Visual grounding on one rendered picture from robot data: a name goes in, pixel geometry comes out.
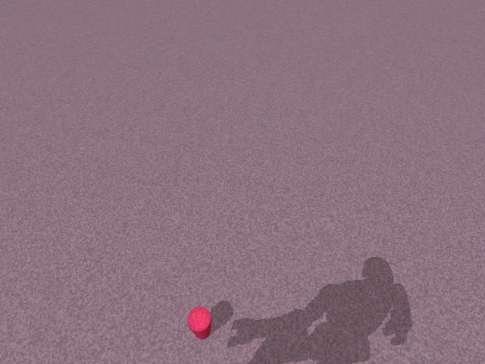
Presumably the cup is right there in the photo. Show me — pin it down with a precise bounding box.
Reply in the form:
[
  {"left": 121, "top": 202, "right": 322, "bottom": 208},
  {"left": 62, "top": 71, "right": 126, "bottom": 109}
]
[{"left": 187, "top": 307, "right": 211, "bottom": 340}]

